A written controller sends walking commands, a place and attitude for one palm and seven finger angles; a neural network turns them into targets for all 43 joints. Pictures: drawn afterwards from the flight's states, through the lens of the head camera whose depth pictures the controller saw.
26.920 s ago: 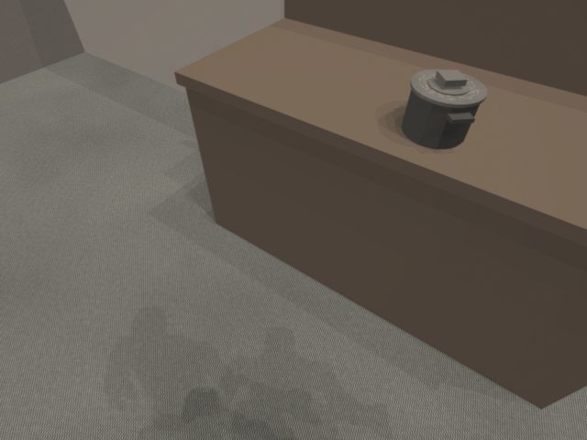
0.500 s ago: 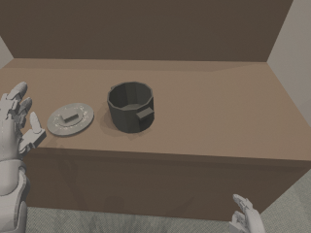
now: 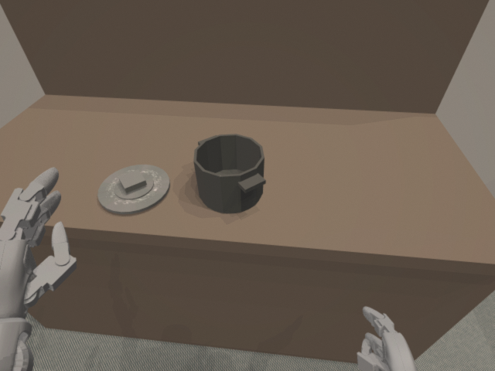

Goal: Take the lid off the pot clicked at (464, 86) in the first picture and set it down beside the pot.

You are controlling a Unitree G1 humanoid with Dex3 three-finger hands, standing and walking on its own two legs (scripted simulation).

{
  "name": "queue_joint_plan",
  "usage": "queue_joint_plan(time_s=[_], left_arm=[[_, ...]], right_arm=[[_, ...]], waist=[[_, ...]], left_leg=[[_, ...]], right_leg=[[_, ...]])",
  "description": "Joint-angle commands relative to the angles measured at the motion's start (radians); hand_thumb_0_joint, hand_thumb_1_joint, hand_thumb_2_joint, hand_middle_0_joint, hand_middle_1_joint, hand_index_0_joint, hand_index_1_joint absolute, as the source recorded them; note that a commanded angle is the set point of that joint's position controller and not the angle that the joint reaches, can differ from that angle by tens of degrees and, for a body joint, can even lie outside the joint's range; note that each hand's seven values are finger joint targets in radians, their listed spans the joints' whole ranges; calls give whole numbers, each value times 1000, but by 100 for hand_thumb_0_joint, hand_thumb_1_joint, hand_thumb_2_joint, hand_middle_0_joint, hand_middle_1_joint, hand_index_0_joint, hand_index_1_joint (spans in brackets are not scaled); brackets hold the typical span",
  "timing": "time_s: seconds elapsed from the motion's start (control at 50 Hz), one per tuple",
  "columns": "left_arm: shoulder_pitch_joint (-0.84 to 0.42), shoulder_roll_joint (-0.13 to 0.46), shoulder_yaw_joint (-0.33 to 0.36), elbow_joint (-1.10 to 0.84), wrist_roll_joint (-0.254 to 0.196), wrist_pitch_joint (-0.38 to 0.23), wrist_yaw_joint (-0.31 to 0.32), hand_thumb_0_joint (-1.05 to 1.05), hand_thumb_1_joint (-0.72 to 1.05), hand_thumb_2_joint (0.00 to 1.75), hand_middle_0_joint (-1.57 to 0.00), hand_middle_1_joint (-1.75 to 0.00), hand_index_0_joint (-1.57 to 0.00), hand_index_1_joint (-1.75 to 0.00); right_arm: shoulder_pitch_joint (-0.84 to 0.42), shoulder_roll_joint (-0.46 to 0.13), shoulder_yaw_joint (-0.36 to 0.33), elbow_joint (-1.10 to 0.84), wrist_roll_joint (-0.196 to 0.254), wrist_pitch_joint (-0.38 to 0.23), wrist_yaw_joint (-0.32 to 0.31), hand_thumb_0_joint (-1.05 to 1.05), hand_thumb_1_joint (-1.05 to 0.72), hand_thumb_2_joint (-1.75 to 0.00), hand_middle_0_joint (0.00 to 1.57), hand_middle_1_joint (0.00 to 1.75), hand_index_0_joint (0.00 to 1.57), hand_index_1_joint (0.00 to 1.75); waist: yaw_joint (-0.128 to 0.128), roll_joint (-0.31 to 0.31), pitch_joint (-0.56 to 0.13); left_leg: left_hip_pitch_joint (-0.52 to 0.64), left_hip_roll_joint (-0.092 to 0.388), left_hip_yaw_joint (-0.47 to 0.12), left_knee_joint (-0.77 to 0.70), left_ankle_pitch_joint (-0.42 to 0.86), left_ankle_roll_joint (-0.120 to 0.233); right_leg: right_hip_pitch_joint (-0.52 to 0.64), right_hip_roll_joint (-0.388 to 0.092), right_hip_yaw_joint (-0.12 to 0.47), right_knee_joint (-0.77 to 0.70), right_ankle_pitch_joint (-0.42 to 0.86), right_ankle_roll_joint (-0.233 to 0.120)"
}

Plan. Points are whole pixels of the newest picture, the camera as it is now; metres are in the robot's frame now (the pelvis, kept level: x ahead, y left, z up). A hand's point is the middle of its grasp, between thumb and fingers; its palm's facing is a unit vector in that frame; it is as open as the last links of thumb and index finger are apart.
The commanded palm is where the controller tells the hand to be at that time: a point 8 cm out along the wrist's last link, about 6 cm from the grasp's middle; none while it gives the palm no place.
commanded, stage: draw the hand back to the body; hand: left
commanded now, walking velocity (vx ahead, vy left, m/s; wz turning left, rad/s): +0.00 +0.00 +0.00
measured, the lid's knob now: (132, 180) +0.51 +0.35 -0.01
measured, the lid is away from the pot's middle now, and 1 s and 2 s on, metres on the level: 0.24 0.24 0.24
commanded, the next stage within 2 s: step back with the hand held close in 0.06 s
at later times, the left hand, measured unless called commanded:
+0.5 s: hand (66, 273) +0.18 +0.26 +0.15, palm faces +0.23 -0.85 -0.47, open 7.4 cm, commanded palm +0.11 +0.31 +0.18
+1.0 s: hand (16, 310) +0.12 +0.27 +0.16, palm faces +0.32 -0.84 -0.44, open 7.4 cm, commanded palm +0.06 +0.32 +0.18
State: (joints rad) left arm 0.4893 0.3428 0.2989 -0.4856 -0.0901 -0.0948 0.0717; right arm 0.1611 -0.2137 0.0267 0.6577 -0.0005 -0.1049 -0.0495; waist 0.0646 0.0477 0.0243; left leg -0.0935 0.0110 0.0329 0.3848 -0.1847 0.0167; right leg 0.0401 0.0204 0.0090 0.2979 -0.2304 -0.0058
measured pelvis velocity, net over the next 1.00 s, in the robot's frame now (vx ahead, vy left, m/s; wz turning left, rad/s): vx -0.08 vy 0.04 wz -0.01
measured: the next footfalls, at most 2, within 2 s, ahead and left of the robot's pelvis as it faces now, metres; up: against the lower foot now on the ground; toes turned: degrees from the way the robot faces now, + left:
right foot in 1.16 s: -0.15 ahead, -0.08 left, +0.00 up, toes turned -2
left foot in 1.62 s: -0.09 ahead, +0.14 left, +0.00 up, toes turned -3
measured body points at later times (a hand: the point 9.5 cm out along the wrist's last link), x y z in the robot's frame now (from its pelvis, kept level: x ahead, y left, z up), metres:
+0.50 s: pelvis -0.02 +0.03 -0.01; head +0.00 +0.04 +0.44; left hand +0.16 +0.30 +0.17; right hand +0.15 -0.22 -0.08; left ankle +0.02 +0.11 -0.75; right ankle -0.03 -0.12 -0.75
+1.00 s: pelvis -0.08 +0.04 -0.02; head -0.06 +0.07 +0.43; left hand +0.10 +0.31 +0.19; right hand +0.07 -0.20 -0.09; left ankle +0.02 +0.11 -0.75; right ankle -0.06 -0.11 -0.74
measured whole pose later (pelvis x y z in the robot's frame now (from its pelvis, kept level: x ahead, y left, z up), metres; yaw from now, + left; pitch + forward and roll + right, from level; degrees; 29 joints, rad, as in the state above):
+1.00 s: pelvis -0.08 +0.04 -0.02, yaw -1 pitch -1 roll -4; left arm 0.59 0.41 0.38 -0.66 -0.03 -0.23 0.12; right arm 0.24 -0.21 -0.01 0.56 0.01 -0.06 -0.07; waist -0.02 0.01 0.05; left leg -0.42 0.00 0.03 0.60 -0.16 0.08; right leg -0.30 0.03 -0.01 0.61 -0.29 0.02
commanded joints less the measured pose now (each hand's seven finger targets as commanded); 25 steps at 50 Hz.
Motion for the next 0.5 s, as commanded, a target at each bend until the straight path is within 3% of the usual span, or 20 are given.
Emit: queue_joint_plan(time_s=[0.0, 0.06, 0.08, 0.12, 0.14, 0.16, 0.18, 0.22, 0.28, 0.34, 0.4, 0.46, 0.48], left_arm=[[-137, 152, 106, -158, -4, -65, 26, 0, 90, 90, -20, -30, -20, -30], [-121, 129, 68, -229, 0, -72, 18, 0, 90, 90, -20, -30, -20, -30], [-125, 137, 70, -261, 6, -78, 22, 0, 90, 90, -20, -30, -20, -30], [-119, 162, 97, -248, 6, -73, 31, 0, 90, 90, -20, -30, -20, -30], [-121, 188, 127, -247, 7, -72, 36, 0, 90, 90, -20, -30, -20, -30], [-272, 348, 293, -315, 0, -129, 47, 0, 90, 90, -20, -30, -20, -30], [-250, 309, 265, -307, 17, -151, 42, 0, 90, 90, -20, -30, -20, -30], [-60, 183, 165, -184, 21, -130, 25, 0, 90, 90, -20, -30, -20, -30], [16, 139, 117, -173, 23, -132, 5, 0, 90, 90, -20, -30, -20, -30], [47, 170, 137, -235, 26, -137, 8, 0, 90, 90, -20, -30, -20, -30], [93, 217, 184, -325, 26, -149, 16, 0, 90, 90, -20, -30, -20, -30], [133, 279, 245, -414, 22, -155, 33, 0, 90, 90, -20, -30, -20, -30], [159, 253, 230, -424, 19, -155, 34, 0, 90, 90, -20, -30, -20, -30]], right_arm=[[-154, -101, -38, -158, 2, -54, -24, 0, -90, -90, 20, 30, 20, 30], [-160, -103, -38, -171, 2, -64, -15, 0, -90, -90, 20, 30, 20, 30], [-161, -104, -40, -172, -1, -69, -14, 0, -90, -90, 20, 30, 20, 30], [-155, -105, -36, -164, -4, -72, -16, 0, -90, -90, 20, 30, 20, 30], [-154, -104, -38, -164, -5, -73, -18, 0, -90, -90, 20, 30, 20, 30], [-145, -122, -24, -221, 16, -37, -15, 0, -90, -90, 20, 30, 20, 30], [-151, -121, -33, -200, 4, -33, -14, 0, -90, -90, 20, 30, 20, 30], [-118, -116, -45, -203, 1, -14, -6, 0, -90, -90, 20, 30, 20, 30], [-104, -133, -62, -225, 9, 6, 5, 0, -90, -90, 20, 30, 20, 30], [-87, -144, -76, -250, 13, 24, -1, 0, -90, -90, 20, 30, 20, 30], [-76, -140, -81, -280, 17, 37, -5, 0, -90, -90, 20, 30, 20, 30], [-65, -146, -85, -303, 20, 44, -8, 0, -90, -90, 20, 30, 20, 30], [-60, -137, -82, -307, 19, 45, -8, 0, -90, -90, 20, 30, 20, 30]], waist=[[-16, 3, 12], [-18, 34, -30], [-12, 56, -64], [-6, 42, -53], [0, 31, -54], [-29, 87, 66], [-24, 18, 38], [-37, -85, 36], [-51, -40, -27], [-52, -5, -92], [-44, -14, -165], [-34, 49, -222], [-33, 76, -222]], left_leg=[[99, 18, -13, -66, 40, 14], [118, 17, -20, -65, 35, 14], [124, 16, -23, -65, 41, 13], [110, 15, -33, -72, 36, 10], [102, 15, -34, -72, 36, 9], [9, 24, -42, -49, -89, 32], [-33, 15, -61, -19, -105, 37], [-3, 13, -60, 38, -36, 40], [8, 38, -50, 45, 45, 40], [-3, 62, -52, 12, 121, 42], [-17, 79, -69, 2, 226, 48], [-47, 111, -101, 2, 336, 57], [-54, 120, -102, -2, 355, 57]], right_leg=[[-212, 4, -30, -92, 52, -16], [-196, 4, -27, -80, 53, -18], [-180, 4, -25, -75, 62, -20], [-171, 8, -27, -75, 59, -22], [-164, 7, -25, -75, 58, -23], [-258, -32, 57, -107, 39, -21], [-266, -50, 82, -109, 33, -24], [-314, -74, 112, -125, 50, -21], [-304, -80, 77, -66, 140, -10], [-256, -62, 32, 10, 213, 5], [-199, -41, 4, 92, 262, 13], [-157, -26, -9, 177, 270, 20], [-161, -20, -17, 199, 239, 21]])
